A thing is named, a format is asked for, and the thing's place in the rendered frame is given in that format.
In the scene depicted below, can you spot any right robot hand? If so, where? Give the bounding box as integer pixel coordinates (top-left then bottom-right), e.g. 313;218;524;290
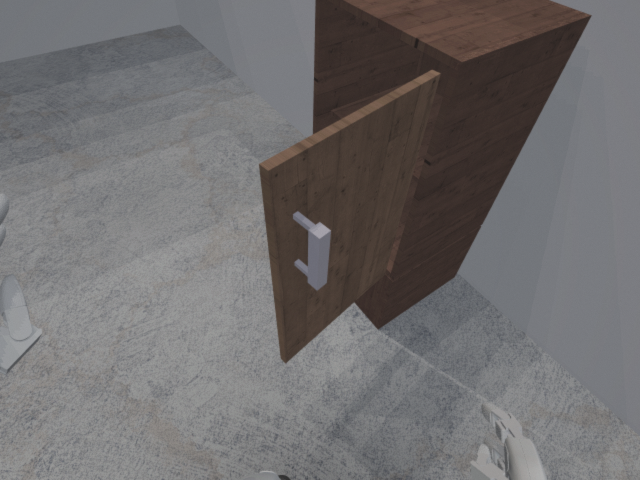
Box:
470;402;547;480

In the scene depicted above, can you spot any handle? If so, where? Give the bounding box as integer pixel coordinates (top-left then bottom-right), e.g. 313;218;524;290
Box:
293;211;331;291

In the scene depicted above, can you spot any cupboard door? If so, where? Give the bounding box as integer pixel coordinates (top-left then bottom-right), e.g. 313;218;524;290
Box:
259;70;441;364

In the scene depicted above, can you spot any left robot hand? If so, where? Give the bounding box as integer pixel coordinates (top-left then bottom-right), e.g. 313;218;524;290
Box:
0;194;42;375

